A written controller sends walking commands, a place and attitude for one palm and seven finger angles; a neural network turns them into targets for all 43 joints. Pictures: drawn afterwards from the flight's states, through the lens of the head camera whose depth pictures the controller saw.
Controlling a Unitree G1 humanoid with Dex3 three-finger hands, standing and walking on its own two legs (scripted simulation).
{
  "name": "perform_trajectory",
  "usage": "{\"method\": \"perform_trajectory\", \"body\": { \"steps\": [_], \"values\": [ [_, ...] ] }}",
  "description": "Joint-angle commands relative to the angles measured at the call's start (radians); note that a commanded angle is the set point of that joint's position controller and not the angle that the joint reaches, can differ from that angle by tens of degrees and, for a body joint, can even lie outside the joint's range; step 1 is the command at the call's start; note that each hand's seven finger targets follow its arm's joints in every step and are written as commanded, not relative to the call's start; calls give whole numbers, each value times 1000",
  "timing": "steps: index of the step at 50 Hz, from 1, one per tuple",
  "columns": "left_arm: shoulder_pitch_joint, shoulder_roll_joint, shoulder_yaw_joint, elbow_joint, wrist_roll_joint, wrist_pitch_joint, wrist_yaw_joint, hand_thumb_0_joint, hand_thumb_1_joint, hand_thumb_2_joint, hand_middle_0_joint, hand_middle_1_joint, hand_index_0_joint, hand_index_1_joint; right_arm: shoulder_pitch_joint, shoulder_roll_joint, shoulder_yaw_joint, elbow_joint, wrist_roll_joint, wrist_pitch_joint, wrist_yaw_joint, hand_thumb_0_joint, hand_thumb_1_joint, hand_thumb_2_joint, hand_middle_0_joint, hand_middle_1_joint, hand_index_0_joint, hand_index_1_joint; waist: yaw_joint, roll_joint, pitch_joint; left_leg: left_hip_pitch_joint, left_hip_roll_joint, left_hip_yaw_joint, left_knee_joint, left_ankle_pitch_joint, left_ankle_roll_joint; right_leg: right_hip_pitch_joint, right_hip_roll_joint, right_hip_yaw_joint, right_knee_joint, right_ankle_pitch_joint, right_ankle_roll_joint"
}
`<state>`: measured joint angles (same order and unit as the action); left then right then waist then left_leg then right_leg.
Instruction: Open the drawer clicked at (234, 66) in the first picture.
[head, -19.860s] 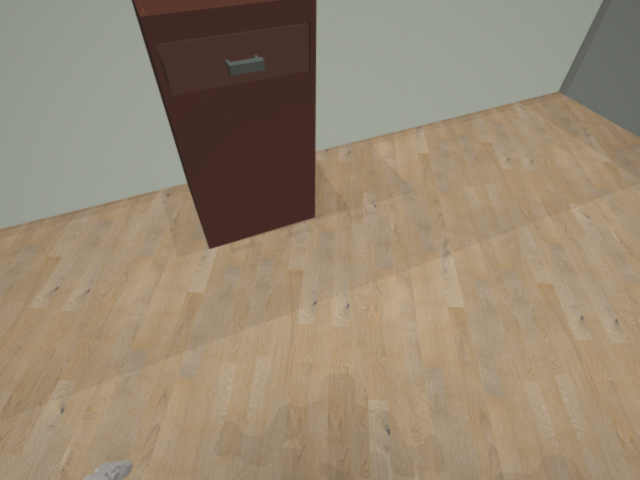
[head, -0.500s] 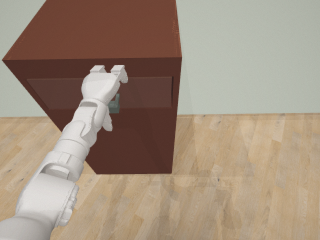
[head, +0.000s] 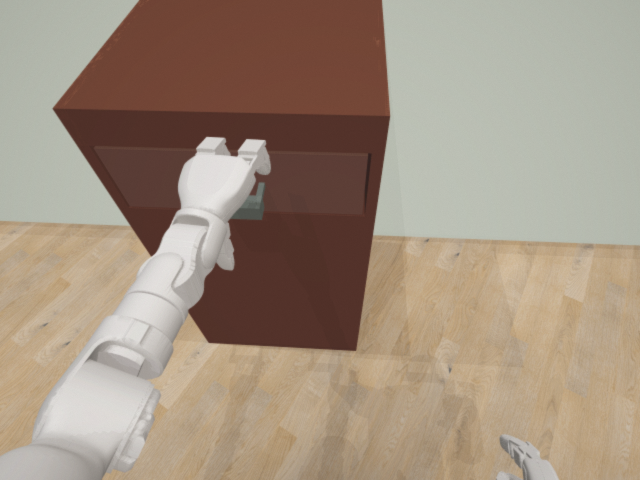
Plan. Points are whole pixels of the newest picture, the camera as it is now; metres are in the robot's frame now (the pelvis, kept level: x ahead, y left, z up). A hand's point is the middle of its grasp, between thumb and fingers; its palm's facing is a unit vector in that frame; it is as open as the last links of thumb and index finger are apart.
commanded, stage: re-aim the fingers above the handle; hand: left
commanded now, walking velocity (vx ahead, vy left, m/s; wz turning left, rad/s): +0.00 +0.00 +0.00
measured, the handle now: (233, 196) +0.54 +0.17 +0.00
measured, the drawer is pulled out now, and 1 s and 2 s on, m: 0.00 0.00 0.00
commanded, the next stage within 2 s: lower the fingers behind the handle in 0.50 s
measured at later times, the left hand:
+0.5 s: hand (211, 198) +0.47 +0.17 +0.07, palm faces +0.16 -0.04 -0.99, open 13.8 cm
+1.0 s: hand (197, 223) +0.45 +0.20 +0.03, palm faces +0.08 +0.02 -1.00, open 13.8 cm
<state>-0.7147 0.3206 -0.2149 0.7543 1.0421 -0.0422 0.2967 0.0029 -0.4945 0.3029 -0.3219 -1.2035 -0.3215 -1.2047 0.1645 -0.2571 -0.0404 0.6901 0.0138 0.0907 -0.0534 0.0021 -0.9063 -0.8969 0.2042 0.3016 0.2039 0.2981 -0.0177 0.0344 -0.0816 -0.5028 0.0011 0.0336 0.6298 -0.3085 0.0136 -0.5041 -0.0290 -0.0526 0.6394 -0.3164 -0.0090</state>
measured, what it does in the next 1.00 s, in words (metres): stands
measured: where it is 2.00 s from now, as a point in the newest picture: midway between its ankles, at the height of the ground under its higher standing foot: outside the picture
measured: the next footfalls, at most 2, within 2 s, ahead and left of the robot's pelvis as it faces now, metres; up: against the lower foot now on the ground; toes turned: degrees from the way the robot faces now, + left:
none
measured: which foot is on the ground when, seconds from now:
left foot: down 0.00-1.00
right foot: down 0.00-1.00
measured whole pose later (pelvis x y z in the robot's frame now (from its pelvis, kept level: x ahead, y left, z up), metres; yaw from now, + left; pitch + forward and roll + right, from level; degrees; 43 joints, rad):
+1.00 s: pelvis +0.00 +0.00 -0.01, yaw -1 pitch +15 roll +0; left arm -0.68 0.36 -0.09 0.87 1.10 0.06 0.42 0.00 -0.49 0.30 -0.32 -1.20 -0.32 -1.20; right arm 0.24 -0.25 -0.07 0.71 -0.01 0.11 -0.01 0.00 -0.91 -0.90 0.20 0.30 0.20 0.30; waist -0.03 0.05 -0.11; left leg -0.64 0.02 0.05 0.72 -0.35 0.01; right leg -0.64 -0.02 -0.04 0.72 -0.34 -0.01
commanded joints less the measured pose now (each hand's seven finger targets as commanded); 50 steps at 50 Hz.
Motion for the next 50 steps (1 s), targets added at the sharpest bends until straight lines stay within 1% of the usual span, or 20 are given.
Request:
{"method": "perform_trajectory", "body": {
  "steps": [1, 3, 5, 7, 10, 12, 16, 18, 22, 25, 28, 31, 32, 33, 36, 37, 39, 42, 45, 50],
  "values": [
    [-420, 305, 177, 50, 34, 188, 71, 0, -500, 300, -300, -1200, -300, -1200, 64, -110, -13, -75, -4, 8, -4, 0, -900, -900, 200, 300, 200, 300, 16, -31, -332, 101, -37, 21, -79, 259, 2, 171, 52, 13, -63, 264, -32],
    [-372, 334, 186, 117, 41, 235, 30, 0, -500, 300, -300, -1200, -300, -1200, 69, -121, -12, -93, 0, 23, -8, 0, -900, -900, 200, 300, 200, 300, 22, -56, -371, 85, -33, 32, -80, 274, 6, 230, 50, 19, -62, 312, -28],
    [-371, 294, 153, 98, 14, 236, -34, 0, -500, 300, -300, -1200, -300, -1200, 86, -129, -23, -115, 3, 27, -16, 0, -900, -900, 200, 300, 200, 300, -2, -101, -407, 109, -29, 42, -77, 291, 20, 269, 47, 23, -75, 370, -18],
    [-357, 258, 127, 28, -27, 187, -110, 0, -500, 300, -300, -1200, -300, -1200, 94, -142, -34, -138, 4, 24, -27, 0, -900, -900, 200, 300, 200, 300, -27, -141, -428, 127, -27, 35, -72, 307, 34, 305, 42, 33, -87, 422, -10],
    [-354, 176, 63, -230, -72, 40, -185, 0, -500, 300, -300, -1200, -300, -1200, 116, -134, -55, -153, -5, 9, -36, 0, -900, -900, 200, 300, 200, 300, -44, -87, -452, 224, -27, 17, -56, 387, 46, 270, 48, 37, -89, 467, -9],
    [-384, 140, 26, -353, -82, -53, -189, 0, -500, 300, -300, -1200, -300, -1200, 134, -124, -60, -145, -8, -4, -35, 0, -900, -900, 200, 300, 200, 300, -64, -41, -412, 271, -25, -3, -44, 427, 46, 198, 55, 33, -92, 423, -13],
    [-412, 306, 210, -353, -40, -139, -56, 0, -500, 300, -300, -1200, -300, -1200, 180, -116, -69, -78, -13, -3, -21, 0, -900, -900, 200, 300, 200, 300, -28, 12, -376, 261, -22, -26, -24, 451, 23, 128, 65, 19, -58, 381, -32],
    [-407, 385, 298, -310, -9, -114, 41, 0, -500, 300, -300, -1200, -300, -1200, 173, -112, -63, -59, -16, -4, -10, 0, -900, -900, 200, 300, 200, 300, -2, 27, -389, 201, -31, -21, -23, 424, 14, 145, 64, 17, -35, 370, -37],
    [-369, 358, 285, -145, 34, 56, 161, 0, -500, 300, -300, -1200, -300, -1200, 125, -113, -51, -42, -15, -5, 15, 0, -900, -900, 200, 300, 200, 300, 18, 31, -388, 133, -35, 14, -38, 379, 3, 164, 67, 6, -28, 349, -42],
    [-351, 297, 189, 21, 32, 212, 113, 0, -500, 300, -300, -1200, -300, -1200, 108, -127, -48, -43, -1, 6, 19, 0, -900, -900, 200, 300, 200, 300, 4, -17, -381, 119, -26, 40, -68, 310, 7, 187, 64, 14, -62, 324, -30],
    [-348, 197, 74, 29, -29, 278, -37, 0, -500, 300, -300, -1200, -300, -1200, 109, -151, -56, -79, 17, 25, 8, 0, -900, -900, 200, 300, 200, 300, -39, -96, -425, 168, -23, 42, -73, 326, 26, 234, 58, 21, -92, 381, -16],
    [-380, 110, -15, -109, -92, 188, -194, 0, -500, 300, -300, -1200, -300, -1200, 97, -159, -57, -115, 13, 21, -21, 0, -900, -900, 200, 300, 200, 300, -88, -159, -363, 207, -29, 17, -66, 312, 48, 212, 53, 19, -116, 398, -3],
    [-385, 131, -3, -146, -102, 128, -232, 0, -500, 300, -300, -1200, -300, -1200, 98, -159, -53, -121, 9, 17, -32, 0, -900, -900, 200, 300, 200, 300, -97, -160, -335, 204, -31, 7, -62, 302, 50, 203, 49, 24, -117, 385, -2],
    [-373, 179, 38, -170, -98, 67, -251, 0, -500, 300, -300, -1200, -300, -1200, 104, -153, -48, -121, 2, 14, -39, 0, -900, -900, 200, 300, 200, 300, -79, -133, -321, 198, -38, 3, -57, 292, 52, 195, 47, 29, -108, 372, -5],
    [-392, 273, 134, -246, -55, -102, -217, 0, -500, 300, -300, -1200, -300, -1200, 136, -127, -49, -117, -12, 9, -45, 0, -900, -900, 200, 300, 200, 300, -42, -58, -321, 199, -42, -8, -31, 308, 45, 149, 47, 35, -74, 351, -20],
    [-395, 320, 184, -271, -41, -142, -177, 0, -500, 300, -300, -1200, -300, -1200, 141, -123, -51, -117, -14, 11, -42, 0, -900, -900, 200, 300, 200, 300, -26, -23, -331, 197, -40, -11, -20, 332, 39, 139, 49, 34, -62, 346, -27],
    [-405, 317, 222, -266, -7, -176, -72, 0, -500, 300, -300, -1200, -300, -1200, 148, -102, -55, -102, -16, 3, -31, 0, -900, -900, 200, 300, 200, 300, -14, 47, -341, 181, -35, -22, 9, 371, 23, 70, 57, 24, -18, 330, -39],
    [-349, 343, 305, -199, 35, -119, 94, 0, -500, 300, -300, -1200, -300, -1200, 145, -94, -60, -86, -28, -14, -2, 0, -900, -900, 200, 300, 200, 300, 17, 44, -384, 115, -36, -18, 39, 405, 7, 53, 67, 5, 29, 336, -45],
    [-349, 275, 251, -130, 70, 19, 194, 0, -500, 300, -300, -1200, -300, -1200, 144, -100, -67, -71, -39, -14, 26, 0, -900, -900, 200, 300, 200, 300, 1, 55, -468, 113, -31, 8, 58, 426, 0, 55, 69, -1, 49, 376, -41],
    [-446, 157, 79, -47, 33, 218, 102, 0, -500, 300, -300, -1200, -300, -1200, 155, -132, -78, -64, -10, 17, 29, 0, -900, -900, 200, 300, 200, 300, -68, -40, -521, 164, -21, 16, 29, 383, 18, 118, 71, 13, -13, 392, -21]
  ]
}}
